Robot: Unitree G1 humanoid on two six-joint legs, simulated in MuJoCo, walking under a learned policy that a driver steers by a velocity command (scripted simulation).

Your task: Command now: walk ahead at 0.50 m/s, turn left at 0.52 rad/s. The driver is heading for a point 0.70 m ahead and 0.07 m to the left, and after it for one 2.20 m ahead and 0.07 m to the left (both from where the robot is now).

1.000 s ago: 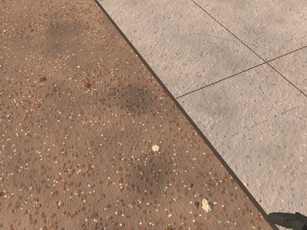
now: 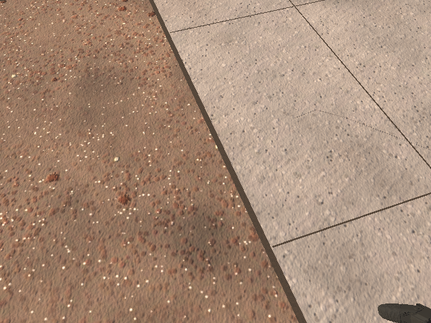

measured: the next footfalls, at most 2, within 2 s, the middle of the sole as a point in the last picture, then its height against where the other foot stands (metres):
right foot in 0.42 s outside the picture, level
left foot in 0.92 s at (165, 264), level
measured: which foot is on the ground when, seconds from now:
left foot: down 0.00-0.44, up 0.46-0.90, down 0.92-1.00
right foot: up 0.00-0.40, down 0.42-0.94, up 0.96-1.00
